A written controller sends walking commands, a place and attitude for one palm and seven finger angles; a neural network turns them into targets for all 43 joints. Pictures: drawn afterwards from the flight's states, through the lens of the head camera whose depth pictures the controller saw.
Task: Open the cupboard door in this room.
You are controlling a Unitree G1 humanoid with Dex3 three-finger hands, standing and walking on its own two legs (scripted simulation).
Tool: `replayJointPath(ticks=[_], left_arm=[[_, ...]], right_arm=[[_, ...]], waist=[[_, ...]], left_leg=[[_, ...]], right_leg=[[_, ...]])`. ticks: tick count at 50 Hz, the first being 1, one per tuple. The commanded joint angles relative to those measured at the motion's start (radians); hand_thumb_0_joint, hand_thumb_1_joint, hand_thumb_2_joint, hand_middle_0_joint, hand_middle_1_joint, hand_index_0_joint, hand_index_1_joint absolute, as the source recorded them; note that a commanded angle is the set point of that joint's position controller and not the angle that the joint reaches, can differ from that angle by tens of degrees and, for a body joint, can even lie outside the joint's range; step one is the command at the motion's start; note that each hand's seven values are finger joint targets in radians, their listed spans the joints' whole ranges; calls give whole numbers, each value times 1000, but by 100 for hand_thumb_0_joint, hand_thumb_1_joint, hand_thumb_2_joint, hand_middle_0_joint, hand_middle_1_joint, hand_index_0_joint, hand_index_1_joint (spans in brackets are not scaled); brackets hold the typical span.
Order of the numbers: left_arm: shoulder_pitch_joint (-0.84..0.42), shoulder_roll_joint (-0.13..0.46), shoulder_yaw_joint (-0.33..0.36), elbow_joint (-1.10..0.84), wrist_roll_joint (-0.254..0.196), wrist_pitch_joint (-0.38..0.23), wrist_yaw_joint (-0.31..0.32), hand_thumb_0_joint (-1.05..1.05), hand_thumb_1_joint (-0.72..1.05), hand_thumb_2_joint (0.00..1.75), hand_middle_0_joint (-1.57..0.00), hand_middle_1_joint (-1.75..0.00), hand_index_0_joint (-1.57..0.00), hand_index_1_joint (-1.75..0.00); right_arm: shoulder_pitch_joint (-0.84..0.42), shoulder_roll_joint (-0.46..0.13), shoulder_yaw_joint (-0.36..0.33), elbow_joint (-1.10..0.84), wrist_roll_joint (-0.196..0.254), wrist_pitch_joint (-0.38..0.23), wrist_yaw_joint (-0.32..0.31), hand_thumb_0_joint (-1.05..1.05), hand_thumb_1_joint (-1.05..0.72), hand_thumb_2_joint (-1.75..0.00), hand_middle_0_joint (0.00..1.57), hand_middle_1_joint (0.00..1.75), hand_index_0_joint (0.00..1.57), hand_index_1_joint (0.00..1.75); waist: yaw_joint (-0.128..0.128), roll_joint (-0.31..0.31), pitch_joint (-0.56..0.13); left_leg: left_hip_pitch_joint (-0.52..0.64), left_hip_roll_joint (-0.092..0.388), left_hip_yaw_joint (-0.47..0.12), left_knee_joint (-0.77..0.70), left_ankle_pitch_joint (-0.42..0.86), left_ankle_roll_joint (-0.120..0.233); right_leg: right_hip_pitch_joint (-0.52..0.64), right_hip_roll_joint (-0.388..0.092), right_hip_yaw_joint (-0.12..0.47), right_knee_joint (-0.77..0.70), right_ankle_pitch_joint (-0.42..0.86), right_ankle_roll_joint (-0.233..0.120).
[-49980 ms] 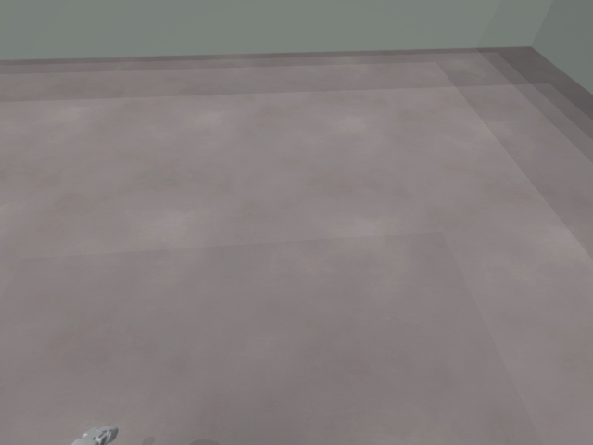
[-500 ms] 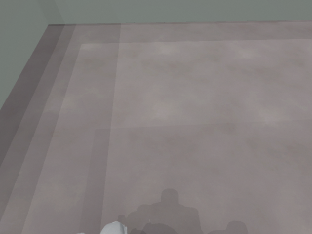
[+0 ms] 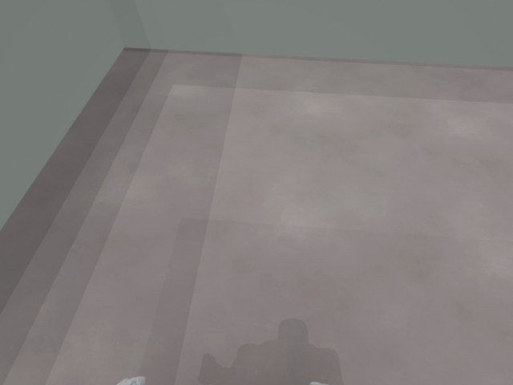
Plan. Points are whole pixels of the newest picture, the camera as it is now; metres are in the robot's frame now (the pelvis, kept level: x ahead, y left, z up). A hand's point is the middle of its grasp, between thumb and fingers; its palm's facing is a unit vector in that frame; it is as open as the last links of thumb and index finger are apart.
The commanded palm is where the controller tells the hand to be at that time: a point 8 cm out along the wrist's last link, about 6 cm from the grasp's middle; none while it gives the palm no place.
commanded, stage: turn to face it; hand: left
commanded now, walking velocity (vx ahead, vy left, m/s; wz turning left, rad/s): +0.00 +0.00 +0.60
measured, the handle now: out of the picture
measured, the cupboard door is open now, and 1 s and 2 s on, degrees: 39 39 39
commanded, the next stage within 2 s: none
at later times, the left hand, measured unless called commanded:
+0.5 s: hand out of the picture +0.04 +0.19 -0.19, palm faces +0.35 -0.90 -0.26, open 7.4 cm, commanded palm none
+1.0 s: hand out of the picture +0.08 +0.12 -0.16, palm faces +0.61 -0.75 -0.25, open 7.4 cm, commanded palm none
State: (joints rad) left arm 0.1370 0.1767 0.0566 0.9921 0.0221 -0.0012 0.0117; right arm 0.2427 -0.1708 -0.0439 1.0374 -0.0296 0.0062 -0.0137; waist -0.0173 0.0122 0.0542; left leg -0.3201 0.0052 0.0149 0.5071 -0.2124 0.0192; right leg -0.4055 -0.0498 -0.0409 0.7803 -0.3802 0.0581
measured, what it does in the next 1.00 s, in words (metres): walks ahead, turning left: right foot, then left foot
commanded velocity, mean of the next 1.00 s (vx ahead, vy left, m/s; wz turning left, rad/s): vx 0.00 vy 0.00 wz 0.60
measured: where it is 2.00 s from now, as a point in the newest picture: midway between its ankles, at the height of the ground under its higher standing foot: outside the picture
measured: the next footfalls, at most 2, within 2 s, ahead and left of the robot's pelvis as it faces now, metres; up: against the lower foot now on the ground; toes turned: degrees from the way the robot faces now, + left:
right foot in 0.06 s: +0.08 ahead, -0.14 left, +0.00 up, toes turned -1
left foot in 0.42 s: +0.10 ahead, +0.11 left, +0.00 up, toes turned +25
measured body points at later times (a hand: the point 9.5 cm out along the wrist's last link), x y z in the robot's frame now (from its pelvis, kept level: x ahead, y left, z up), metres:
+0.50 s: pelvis +0.08 -0.02 -0.02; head +0.13 +0.01 +0.43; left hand +0.03 +0.24 -0.17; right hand +0.29 -0.23 -0.14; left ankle +0.07 +0.09 -0.74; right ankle +0.05 -0.15 -0.68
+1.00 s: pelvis +0.14 -0.07 +0.00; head +0.20 -0.05 +0.45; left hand +0.05 +0.16 -0.14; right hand +0.37 -0.21 -0.15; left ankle +0.05 +0.04 -0.68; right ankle +0.17 -0.16 -0.74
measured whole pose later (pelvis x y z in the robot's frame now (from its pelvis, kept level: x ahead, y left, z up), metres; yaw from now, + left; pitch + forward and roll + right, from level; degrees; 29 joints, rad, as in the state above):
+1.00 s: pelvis +0.14 -0.07 +0.00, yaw +39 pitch +1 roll +3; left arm 0.21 0.17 0.04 0.90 0.03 0.00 0.03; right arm 0.11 -0.23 -0.07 0.94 -0.01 0.08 0.03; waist -0.01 -0.02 0.12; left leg -0.45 0.03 0.06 0.92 -0.45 -0.06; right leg -0.22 -0.12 -0.22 0.54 -0.34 -0.02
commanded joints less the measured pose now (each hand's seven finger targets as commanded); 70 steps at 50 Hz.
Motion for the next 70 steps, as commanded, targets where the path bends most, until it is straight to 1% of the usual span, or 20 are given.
replayJointPath(ticks=[1,4,9,16,19,20,21,22,26,35,37,38,43,50,54,56,57,59,62,70], left_arm=[[145,83,30,-43,-5,-14,4,0,90,90,-20,-30,-20,-30],[193,261,59,-64,7,-22,19,0,90,90,-20,-30,-20,-30],[87,154,30,-93,3,-29,28,0,90,90,-20,-30,-20,-30],[141,216,47,-87,11,-25,23,0,90,90,-20,-30,-20,-30],[104,244,54,-109,-4,-25,14,0,90,90,-20,-30,-20,-30],[98,209,49,-134,-10,-22,6,0,90,90,-20,-30,-20,-30],[60,141,24,-182,-17,-18,1,0,90,90,-20,-30,-20,-30],[16,160,27,-209,-5,3,12,0,90,90,-20,-30,-20,-30],[46,148,38,-148,1,24,0,0,90,90,-20,-30,-20,-30],[178,147,38,-144,-3,3,1,0,90,90,-20,-30,-20,-30],[206,306,65,-156,18,-14,16,0,90,90,-20,-30,-20,-30],[182,286,55,-165,8,-14,22,0,90,90,-20,-30,-20,-30],[69,172,28,-186,4,-21,29,0,90,90,-20,-30,-20,-30],[166,223,53,-135,8,-20,26,0,90,90,-20,-30,-20,-30],[123,238,61,-137,-6,-17,16,0,90,90,-20,-30,-20,-30],[52,131,28,-208,-16,-9,3,0,90,90,-20,-30,-20,-30],[-1,157,30,-222,-1,11,16,0,90,90,-20,-30,-20,-30],[-28,145,37,-190,-5,20,15,0,90,90,-20,-30,-20,-30],[36,140,40,-150,-1,29,-2,0,90,90,-20,-30,-20,-30],[47,121,31,-174,-8,20,2,0,90,90,-20,-30,-20,-30]], right_arm=[[-48,-192,-58,-102,8,6,1,0,-90,-90,20,30,20,30],[-71,-113,-54,-151,14,10,18,0,-90,-90,20,30,20,30],[-85,-81,-37,-127,16,36,32,0,-90,-90,20,30,20,30],[-165,-81,-25,-180,19,31,47,0,-90,-90,20,30,20,30],[-42,-149,-42,-170,9,23,42,0,-90,-90,20,30,20,30],[32,-240,-66,-159,0,15,38,0,-90,-90,20,30,20,30],[95,-348,-93,-161,1,14,32,0,-90,-90,20,30,20,30],[122,-358,-92,-148,11,23,25,0,-90,-90,20,30,20,30],[-96,-266,-68,-203,5,9,4,0,-90,-90,20,30,20,30],[-179,-258,-81,-232,9,29,16,0,-90,-90,20,30,20,30],[-182,-139,-64,-268,20,27,28,0,-90,-90,20,30,20,30],[-190,-178,-68,-264,13,31,29,0,-90,-90,20,30,20,30],[-154,-119,-48,-197,15,48,45,0,-90,-90,20,30,20,30],[-214,-87,-30,-205,22,37,49,0,-90,-90,20,30,20,30],[-80,-139,-46,-184,14,25,43,0,-90,-90,20,30,20,30],[58,-322,-94,-165,5,19,30,0,-90,-90,20,30,20,30],[90,-313,-87,-141,8,26,24,0,-90,-90,20,30,20,30],[-10,-279,-82,-169,6,20,4,0,-90,-90,20,30,20,30],[-87,-244,-66,-187,5,8,2,0,-90,-90,20,30,20,30],[-99,-261,-80,-192,-1,23,10,0,-90,-90,20,30,20,30]], waist=[[55,99,-97],[95,-303,-111],[19,-193,-55],[44,-218,-68],[-40,-152,-149],[-81,49,-224],[-111,327,-262],[-107,146,-243],[-4,176,-108],[65,104,-102],[93,-372,-92],[84,-304,-93],[10,-213,-84],[66,-212,-100],[-17,-150,-160],[-95,326,-216],[-101,187,-214],[-57,219,-113],[5,129,-89],[10,175,-95]], left_leg=[[-85,165,-211,-90,88,77],[-306,-33,14,484,-426,-54],[-287,51,21,616,-255,-82],[-141,12,131,233,-205,-61],[128,-11,158,-6,21,-30],[342,148,-30,-50,295,42],[460,430,-405,-69,761,207],[379,472,-374,-84,674,247],[121,265,-206,-155,253,138],[-94,150,-215,-13,75,71],[-344,-84,1,448,-395,-61],[-315,-24,-77,657,-403,-44],[-267,26,-6,651,-229,-84],[-152,6,99,272,-251,-67],[130,-6,126,-38,-11,-29],[442,416,-411,-102,705,203],[386,424,-359,-102,599,233],[218,333,-307,-142,414,190],[141,242,-212,-164,313,139],[63,195,-281,-114,232,130]], right_leg=[[258,26,-38,-268,153,2],[364,-469,371,-518,292,-214],[320,-303,15,-405,670,-160],[387,-307,-97,-297,852,-134],[288,-294,-170,-78,805,-74],[85,-225,-197,125,493,-21],[-173,-80,-143,384,-276,34],[-190,-79,-5,464,-284,21],[-156,-74,46,412,-61,32],[243,25,-37,-258,116,14],[351,-415,434,-532,199,-154],[258,-451,410,-511,248,-216],[296,-269,37,-389,621,-148],[416,-318,-48,-317,811,-156],[300,-305,-145,-101,757,-81],[-186,-91,-143,318,-273,34],[-196,-88,-17,386,-281,21],[-205,-91,39,421,-155,29],[-144,-65,37,362,-36,33],[62,27,-10,-41,-37,19]])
